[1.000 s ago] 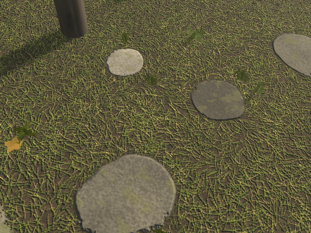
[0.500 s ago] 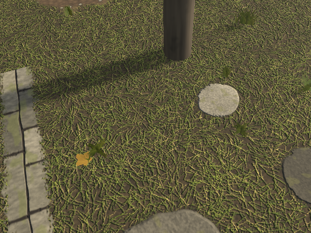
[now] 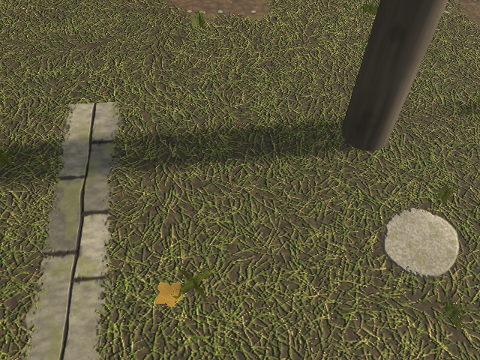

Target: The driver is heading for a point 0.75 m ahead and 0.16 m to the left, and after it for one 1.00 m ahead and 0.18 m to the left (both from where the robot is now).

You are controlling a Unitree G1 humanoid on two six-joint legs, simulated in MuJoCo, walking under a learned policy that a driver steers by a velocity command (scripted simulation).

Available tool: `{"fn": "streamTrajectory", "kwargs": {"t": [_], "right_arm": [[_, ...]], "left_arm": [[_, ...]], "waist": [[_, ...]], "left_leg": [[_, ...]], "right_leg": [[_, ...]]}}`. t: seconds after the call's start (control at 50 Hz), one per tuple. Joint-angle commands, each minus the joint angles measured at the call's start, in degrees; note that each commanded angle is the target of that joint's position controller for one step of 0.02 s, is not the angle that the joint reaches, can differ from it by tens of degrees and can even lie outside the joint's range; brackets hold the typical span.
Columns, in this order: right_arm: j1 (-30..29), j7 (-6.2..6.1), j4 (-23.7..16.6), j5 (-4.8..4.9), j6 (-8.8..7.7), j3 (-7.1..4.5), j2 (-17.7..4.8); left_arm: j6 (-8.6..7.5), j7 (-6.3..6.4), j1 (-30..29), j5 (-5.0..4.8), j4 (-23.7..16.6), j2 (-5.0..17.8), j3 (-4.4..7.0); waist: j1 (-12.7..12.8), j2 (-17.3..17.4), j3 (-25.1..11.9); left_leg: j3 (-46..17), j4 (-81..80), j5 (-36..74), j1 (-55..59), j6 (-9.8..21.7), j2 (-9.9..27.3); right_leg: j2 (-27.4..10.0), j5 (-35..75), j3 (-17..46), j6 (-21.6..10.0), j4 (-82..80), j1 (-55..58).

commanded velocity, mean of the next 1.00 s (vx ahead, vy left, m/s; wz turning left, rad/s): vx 0.50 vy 0.00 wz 0.52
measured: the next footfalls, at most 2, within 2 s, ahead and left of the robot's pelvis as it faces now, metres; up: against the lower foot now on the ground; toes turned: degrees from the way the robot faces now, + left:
right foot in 0.26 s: +0.34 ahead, -0.12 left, +0.00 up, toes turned +11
left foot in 0.78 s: +0.52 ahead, +0.18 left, +0.00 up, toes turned +31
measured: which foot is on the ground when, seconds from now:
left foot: down 0.00-0.26, up 0.28-0.76, down 0.78-1.00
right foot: up 0.00-0.24, down 0.26-0.78, up 0.80-1.00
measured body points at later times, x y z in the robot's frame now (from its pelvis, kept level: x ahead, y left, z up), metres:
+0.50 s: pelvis +0.28 -0.04 +0.00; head +0.31 -0.04 +0.45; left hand +0.27 +0.25 -0.11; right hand +0.48 -0.27 -0.12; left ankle +0.27 +0.09 -0.66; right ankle +0.30 -0.13 -0.74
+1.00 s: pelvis +0.51 +0.12 +0.00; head +0.53 +0.14 +0.45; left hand +0.46 +0.39 -0.13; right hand +0.70 -0.08 -0.12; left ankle +0.49 +0.15 -0.74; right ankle +0.61 -0.01 -0.67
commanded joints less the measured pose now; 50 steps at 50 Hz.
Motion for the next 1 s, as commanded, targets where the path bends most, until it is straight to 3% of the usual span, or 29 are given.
{"fn": "streamTrajectory", "kwargs": {"t": [0.02, 0.12, 0.16, 0.2, 0.22, 0.24, 0.26, 0.28, 0.3, 0.32, 0.34, 0.38, 0.46, 0.56, 0.64, 0.7, 0.74, 0.76, 0.78, 0.8, 0.82, 0.84, 0.86, 0.88, 0.92, 0.96, 1.0], "right_arm": [[2.10, -0.23, -2.80, 0.09, -1.18, -2.18, -8.59], [6.93, -0.87, -1.45, -0.39, -1.24, -2.37, -9.27], [6.81, -1.34, -1.45, -0.57, -1.16, -2.53, -9.93], [3.77, -1.62, -2.05, -0.64, -1.15, -2.71, -10.88], [2.15, -1.41, -2.37, -0.70, -1.33, -2.79, -11.43], [1.09, -0.91, -2.31, -0.25, -1.65, -2.65, -11.25], [1.51, -0.35, -3.60, 0.31, -2.16, -1.60, -7.56], [7.40, -0.51, -5.25, 1.47, -1.96, -0.61, -2.51], [7.64, -1.01, -3.90, -0.71, -1.26, -0.99, -7.32], [3.97, -0.69, -3.27, -1.27, -0.81, -1.30, -8.10], [1.02, -0.15, -3.30, -1.30, -0.53, -1.12, -7.39], [-0.21, 0.95, -3.37, -1.85, 0.57, -1.00, -6.11], [-4.79, 2.36, -5.33, -1.92, 1.87, -0.42, -4.27], [-14.84, 3.49, -8.79, -1.72, 1.55, 0.68, -2.44], [-22.05, 4.42, -11.18, -1.87, 1.34, 1.42, -1.67], [-23.06, 4.10, -11.88, -2.46, 1.48, 1.12, -2.59], [-17.58, 3.29, -10.36, -2.97, 1.18, 0.45, -3.61], [-9.10, 2.68, -7.53, -3.28, 0.63, -0.31, -4.60], [0.85, 1.68, -4.50, -3.86, 0.28, -1.63, -7.89], [0.72, 0.66, -5.02, -3.10, 0.37, -2.90, -14.15], [4.50, -0.17, -5.60, -1.34, 0.95, -2.99, -13.70], [1.20, -0.85, -3.99, -0.91, 0.93, -2.63, -12.08], [-1.50, -0.96, -3.32, -0.65, 0.42, -1.79, -9.03], [-3.87, -0.95, -2.97, -0.66, -0.18, -1.05, -6.87], [-6.06, -0.65, -2.50, -0.41, -1.21, -0.02, -4.42], [-4.61, -0.36, -1.03, -0.01, -2.15, -0.16, -5.10], [-2.86, -0.24, 0.30, 0.02, -2.48, -0.41, -5.94]], "left_arm": [[-0.26, -0.01, -3.80, -0.08, -4.20, 4.04, 0.97], [-1.30, -0.51, -12.25, -0.70, -7.14, 3.89, 0.35], [-1.79, -0.49, -12.99, -0.99, -7.97, 4.45, 0.33], [-2.20, -0.02, -8.01, -1.17, -6.86, 5.65, 0.72], [-2.47, 0.58, -2.59, -1.21, -5.17, 6.98, 1.33], [-3.13, 1.32, 5.13, -0.96, -3.09, 8.49, 2.06], [-3.63, 2.36, 14.05, 0.17, -2.51, 12.28, 2.99], [-3.17, 2.67, 14.41, 1.10, -2.97, 17.07, 3.88], [-2.49, 2.30, 11.11, -0.15, -3.03, 13.68, 3.69], [-2.38, 2.09, 7.24, -0.64, -3.61, 8.31, 2.45], [-2.52, 1.79, 5.20, -0.75, -3.19, 5.35, 1.70], [-3.19, 1.85, 5.69, -0.86, -1.57, 4.44, 1.31], [-5.18, 0.94, 8.62, -1.80, 0.94, 5.13, 1.76], [-5.05, 0.88, 10.74, -1.68, 3.15, 5.11, 1.88], [-4.81, 1.30, 13.27, -1.73, 4.81, 6.93, 2.33], [-3.73, 1.84, 15.25, -1.66, 6.30, 8.49, 2.61], [-2.83, 2.13, 16.48, -1.57, 7.36, 9.94, 2.65], [-2.39, 2.15, 16.01, -1.78, 7.27, 10.06, 2.43], [-2.40, 1.97, 15.69, -1.69, 5.89, 8.69, 1.82], [-2.64, 0.51, 19.12, -2.16, 1.80, 1.16, 0.00], [-2.45, 0.80, 13.00, -1.55, 1.39, 7.13, 1.45], [-2.78, 0.66, 8.15, -2.34, 0.08, 6.93, 1.47], [-3.41, 0.61, 8.15, -2.59, 0.57, 5.56, 0.83], [-3.12, 0.48, 9.17, -2.03, 1.70, 5.13, 0.81], [-1.28, 0.04, 13.30, -0.66, 3.79, 4.49, 0.78], [-0.46, -0.63, 12.69, -0.46, 3.99, 3.54, 0.86], [-0.21, -0.89, 8.46, -0.53, 3.00, 3.06, 0.91]], "waist": [[-0.40, 5.03, -0.31], [-3.51, 5.51, 0.13], [-3.15, 6.16, 0.19], [-0.13, 6.98, -0.53], [2.35, 6.77, -2.74], [6.49, 3.94, -6.78], [9.72, -1.34, -14.87], [5.88, -14.26, -20.16], [3.86, -9.85, -16.59], [3.17, -3.15, -8.76], [2.86, 0.23, -4.34], [1.87, -3.53, -2.01], [1.56, -3.70, -1.74], [2.98, -3.10, 0.37], [4.57, -2.98, 2.01], [4.26, -3.07, 1.68], [1.65, -3.85, -2.33], [-2.26, -2.35, -6.99], [-6.39, 2.26, -13.28], [-2.22, 17.01, -20.09], [-6.21, 8.58, -22.66], [-4.70, 6.05, -13.70], [-2.18, 4.71, -8.18], [0.39, 3.38, -5.38], [3.53, 4.50, -4.77], [4.02, 4.38, -3.68], [3.17, 4.36, -1.11]], "left_leg": [[-14.34, -7.21, 13.99, 1.54, 6.93, 14.28], [-16.35, -3.01, 21.59, 7.49, 6.11, 14.91], [-17.93, -1.01, 24.50, 8.22, 5.04, 15.66], [-18.57, 1.91, 28.16, 5.26, 2.66, 15.50], [-18.25, 6.76, 33.99, 3.22, 1.34, 14.26], [-15.58, 17.00, 34.88, 0.32, -0.16, 10.80], [-11.80, 32.51, 21.58, -6.41, -1.52, 7.14], [-5.00, 47.57, -19.85, -23.18, -3.39, -1.98], [-4.48, 53.65, -18.19, -28.38, -2.96, 3.02], [-3.66, 53.82, -12.69, -28.30, -3.12, 5.75], [-2.62, 51.52, -9.27, -27.07, -3.55, 7.62], [-1.34, 48.58, -7.56, -24.62, -4.38, 9.73], [-0.13, 46.98, -3.44, -28.24, -4.84, 10.76], [3.19, 34.52, 6.71, -31.10, -5.73, 11.67], [7.86, 22.36, 8.48, -26.69, -4.12, 11.44], [10.56, 17.82, 1.97, -23.62, -1.56, 9.07], [11.54, 15.38, -3.83, -14.80, 1.00, 4.83], [11.09, 11.27, -2.11, -3.84, 2.62, 2.85], [2.29, 8.82, -5.37, 11.44, 5.02, 8.80], [-28.13, 5.90, -6.01, 30.37, 12.53, 28.65], [-37.50, -0.28, -1.20, 28.96, 13.73, 30.96], [-25.38, -0.29, 6.92, 23.11, 12.09, 28.31], [-19.07, -1.24, 14.50, 14.58, 10.06, 25.61], [-14.07, -2.49, 18.53, 8.86, 7.58, 22.58], [-8.78, -5.41, 20.84, 2.06, 5.97, 19.49], [-6.85, -8.05, 20.42, 0.49, 6.35, 18.20], [-5.79, -10.74, 16.93, 0.18, 6.14, 17.71]], "right_leg": [[1.65, 6.70, -1.20, 0.49, -6.03, -3.23], [4.87, 9.98, -1.13, -0.54, -16.05, -3.12], [6.01, 9.01, -0.59, -1.54, -19.70, 0.38], [7.62, 5.84, -0.50, -3.08, -23.78, 10.60], [9.39, 3.27, -1.32, -4.05, -24.93, 19.02], [8.54, 4.54, -1.01, -5.48, -28.55, 30.11], [-2.71, -7.13, 10.14, -8.06, -30.68, 43.49], [-17.99, -12.21, 36.37, -13.67, -37.09, 54.73], [-17.80, -18.02, 43.23, -15.22, -39.22, 48.92], [-15.39, -17.78, 34.08, -14.28, -40.28, 40.86], [-12.08, -11.22, 24.90, -13.15, -41.33, 35.12], [-7.93, 0.55, 13.55, -11.22, -43.13, 30.11], [-7.87, 14.98, 4.25, -12.02, -44.95, 30.87], [-5.86, 19.68, -5.82, -11.22, -46.16, 32.20], [-6.60, 21.29, -10.31, -9.95, -45.87, 34.02], [-7.97, 34.37, -13.00, -9.05, -40.62, 39.38], [-8.36, 50.90, -14.41, -8.87, -29.36, 40.79], [-7.58, 50.14, -15.70, -8.20, -18.52, 37.45], [-5.98, 35.02, -16.13, -6.90, -3.30, 26.72], [3.48, -18.08, -14.87, -3.55, 17.08, 1.86], [6.49, -18.35, -4.52, -3.43, 23.95, -2.84], [3.25, -11.47, -2.15, -4.17, 22.94, -6.07], [1.62, -8.21, -1.97, -4.51, 17.56, -3.25], [0.26, -7.10, -1.58, -4.43, 13.05, 0.52], [0.05, -6.21, -1.63, -3.66, 9.11, 7.49], [0.43, -3.97, -2.52, -3.06, 6.55, 7.10], [-0.03, 0.69, -2.84, -2.45, 2.86, 3.42]]}}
